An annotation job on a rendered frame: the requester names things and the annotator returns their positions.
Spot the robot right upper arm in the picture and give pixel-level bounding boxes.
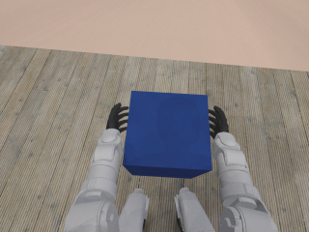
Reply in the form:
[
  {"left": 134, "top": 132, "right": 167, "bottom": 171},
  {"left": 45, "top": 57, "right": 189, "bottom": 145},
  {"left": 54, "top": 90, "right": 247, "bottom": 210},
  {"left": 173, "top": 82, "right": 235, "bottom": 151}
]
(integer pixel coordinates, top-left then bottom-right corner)
[{"left": 219, "top": 205, "right": 278, "bottom": 232}]

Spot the left robot forearm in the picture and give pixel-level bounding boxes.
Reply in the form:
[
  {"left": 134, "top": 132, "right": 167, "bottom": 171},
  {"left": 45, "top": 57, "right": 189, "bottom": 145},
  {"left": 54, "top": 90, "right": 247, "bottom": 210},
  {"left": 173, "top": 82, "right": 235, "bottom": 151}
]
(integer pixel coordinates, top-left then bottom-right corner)
[{"left": 64, "top": 129, "right": 124, "bottom": 232}]

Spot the robot left hand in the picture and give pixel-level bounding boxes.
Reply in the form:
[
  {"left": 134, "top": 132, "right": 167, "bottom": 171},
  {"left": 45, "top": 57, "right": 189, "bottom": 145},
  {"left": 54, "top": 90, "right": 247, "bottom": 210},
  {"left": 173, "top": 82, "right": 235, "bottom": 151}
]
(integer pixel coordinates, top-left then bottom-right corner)
[{"left": 106, "top": 102, "right": 129, "bottom": 133}]

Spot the right robot forearm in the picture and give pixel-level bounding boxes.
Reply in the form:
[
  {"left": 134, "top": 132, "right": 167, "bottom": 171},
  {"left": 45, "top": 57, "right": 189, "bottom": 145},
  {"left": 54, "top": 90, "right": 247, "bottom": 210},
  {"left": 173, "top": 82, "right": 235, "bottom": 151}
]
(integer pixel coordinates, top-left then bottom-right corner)
[{"left": 211, "top": 131, "right": 278, "bottom": 232}]

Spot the robot left upper arm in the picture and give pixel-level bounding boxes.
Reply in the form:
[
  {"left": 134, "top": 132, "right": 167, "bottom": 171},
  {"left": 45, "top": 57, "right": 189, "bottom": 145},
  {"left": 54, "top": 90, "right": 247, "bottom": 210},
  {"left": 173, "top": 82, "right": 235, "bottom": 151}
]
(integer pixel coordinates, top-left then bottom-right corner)
[{"left": 64, "top": 199, "right": 120, "bottom": 232}]

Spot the robot thigh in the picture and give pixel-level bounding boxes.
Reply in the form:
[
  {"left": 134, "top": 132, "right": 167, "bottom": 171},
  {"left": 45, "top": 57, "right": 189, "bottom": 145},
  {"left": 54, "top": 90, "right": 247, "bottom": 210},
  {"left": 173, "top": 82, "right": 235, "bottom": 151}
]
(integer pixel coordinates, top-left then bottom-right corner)
[
  {"left": 118, "top": 192, "right": 150, "bottom": 232},
  {"left": 174, "top": 191, "right": 215, "bottom": 232}
]

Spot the carton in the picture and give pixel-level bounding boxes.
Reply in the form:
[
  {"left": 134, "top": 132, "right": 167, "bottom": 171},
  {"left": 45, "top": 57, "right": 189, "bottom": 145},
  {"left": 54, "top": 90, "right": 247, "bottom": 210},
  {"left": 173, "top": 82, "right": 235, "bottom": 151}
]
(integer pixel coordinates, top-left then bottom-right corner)
[{"left": 122, "top": 91, "right": 212, "bottom": 179}]

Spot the robot left thigh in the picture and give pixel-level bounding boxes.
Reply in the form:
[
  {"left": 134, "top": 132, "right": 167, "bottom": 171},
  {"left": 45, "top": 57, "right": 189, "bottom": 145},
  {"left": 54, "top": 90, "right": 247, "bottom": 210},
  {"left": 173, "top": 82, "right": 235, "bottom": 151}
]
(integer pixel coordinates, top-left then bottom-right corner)
[{"left": 118, "top": 192, "right": 150, "bottom": 232}]

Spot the robot right thigh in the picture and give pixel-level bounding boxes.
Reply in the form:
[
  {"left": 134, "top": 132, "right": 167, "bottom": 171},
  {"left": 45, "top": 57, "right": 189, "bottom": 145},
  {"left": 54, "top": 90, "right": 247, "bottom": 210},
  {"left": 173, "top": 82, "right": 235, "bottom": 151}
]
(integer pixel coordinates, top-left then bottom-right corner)
[{"left": 174, "top": 191, "right": 215, "bottom": 232}]

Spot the robot right hand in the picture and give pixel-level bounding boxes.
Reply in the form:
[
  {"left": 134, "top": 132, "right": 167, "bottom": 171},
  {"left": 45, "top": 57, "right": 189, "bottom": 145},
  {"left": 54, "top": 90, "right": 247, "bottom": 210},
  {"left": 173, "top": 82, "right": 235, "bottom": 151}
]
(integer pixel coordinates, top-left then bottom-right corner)
[{"left": 209, "top": 105, "right": 229, "bottom": 139}]

